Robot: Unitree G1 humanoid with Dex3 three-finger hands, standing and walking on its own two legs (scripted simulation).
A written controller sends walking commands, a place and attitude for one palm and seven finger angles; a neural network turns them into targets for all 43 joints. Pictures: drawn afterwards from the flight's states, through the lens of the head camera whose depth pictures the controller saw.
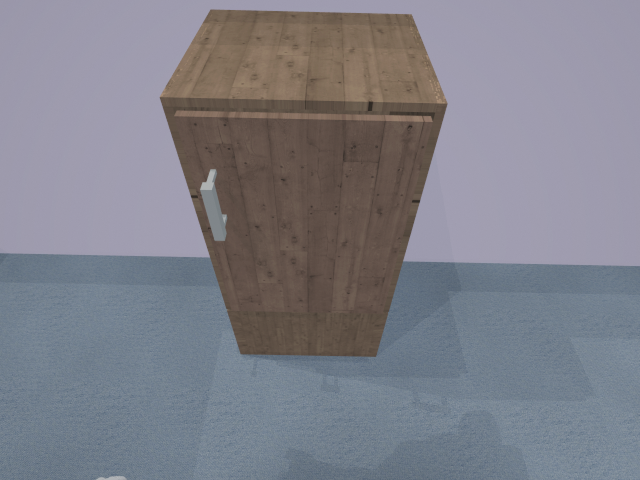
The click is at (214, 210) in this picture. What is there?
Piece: cupboard door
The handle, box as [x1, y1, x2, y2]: [200, 169, 226, 240]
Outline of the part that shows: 210,169 207,181 202,182 200,190 214,239 224,240 226,233 224,228 226,214 222,214 220,211 213,183 216,171 215,169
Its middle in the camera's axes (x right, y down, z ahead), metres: -0.20 -0.06 +0.72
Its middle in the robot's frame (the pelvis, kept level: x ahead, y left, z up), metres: +0.57 +0.23 -0.03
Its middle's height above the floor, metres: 0.74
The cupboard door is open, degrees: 0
